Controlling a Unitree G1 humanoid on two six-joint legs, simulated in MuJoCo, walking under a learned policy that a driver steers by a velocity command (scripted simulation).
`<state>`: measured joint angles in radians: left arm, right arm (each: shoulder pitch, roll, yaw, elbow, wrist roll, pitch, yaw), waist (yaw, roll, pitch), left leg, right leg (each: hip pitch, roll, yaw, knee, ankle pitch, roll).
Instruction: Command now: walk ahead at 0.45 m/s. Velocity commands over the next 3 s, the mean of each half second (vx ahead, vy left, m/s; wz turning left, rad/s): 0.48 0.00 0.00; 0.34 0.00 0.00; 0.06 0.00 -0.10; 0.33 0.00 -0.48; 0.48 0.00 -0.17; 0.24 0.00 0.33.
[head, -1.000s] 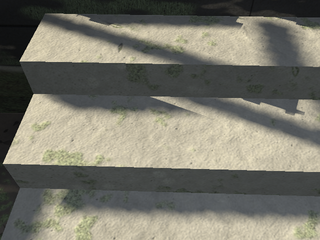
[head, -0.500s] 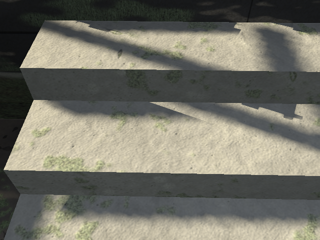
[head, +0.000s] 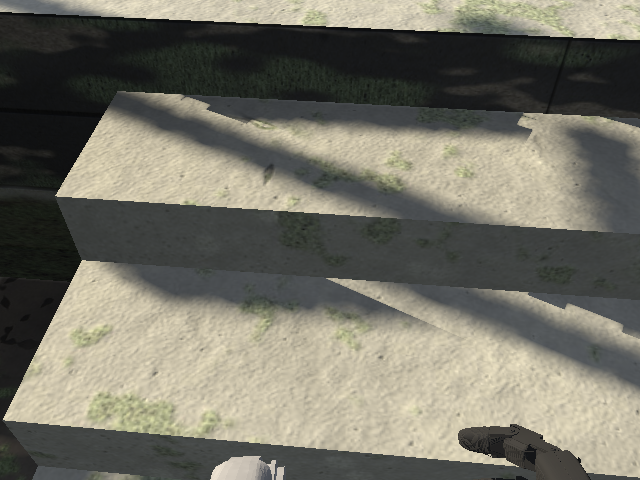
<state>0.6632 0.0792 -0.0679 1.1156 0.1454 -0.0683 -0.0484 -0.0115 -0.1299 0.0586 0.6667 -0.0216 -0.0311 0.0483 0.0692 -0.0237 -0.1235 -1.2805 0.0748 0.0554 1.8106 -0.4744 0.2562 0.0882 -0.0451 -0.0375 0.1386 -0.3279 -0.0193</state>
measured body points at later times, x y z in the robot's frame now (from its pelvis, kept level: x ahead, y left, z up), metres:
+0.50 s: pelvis +0.28 +0.05 +0.17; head +0.27 +0.05 +0.62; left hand +0.46 +0.23 +0.06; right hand +0.13 -0.11 +0.02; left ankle +0.21 +0.13 -0.57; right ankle +0.38 -0.09 -0.23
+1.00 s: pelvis +0.54 +0.00 +0.33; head +0.54 +0.01 +0.78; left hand +0.56 +0.22 +0.18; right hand +0.68 -0.23 +0.21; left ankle +0.62 +0.17 -0.26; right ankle +0.56 -0.08 -0.39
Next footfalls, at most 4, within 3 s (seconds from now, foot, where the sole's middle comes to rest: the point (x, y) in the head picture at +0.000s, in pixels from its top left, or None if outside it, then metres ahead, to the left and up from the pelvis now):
0.08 left None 0.25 0.13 -0.60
0.68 right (410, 381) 0.60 -0.08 -0.43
1.12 left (290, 327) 0.69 0.13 -0.43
1.76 right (441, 384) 0.59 -0.13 -0.43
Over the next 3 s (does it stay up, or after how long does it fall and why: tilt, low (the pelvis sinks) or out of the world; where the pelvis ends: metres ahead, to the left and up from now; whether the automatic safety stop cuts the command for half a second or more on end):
stays up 1.13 -0.36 0.64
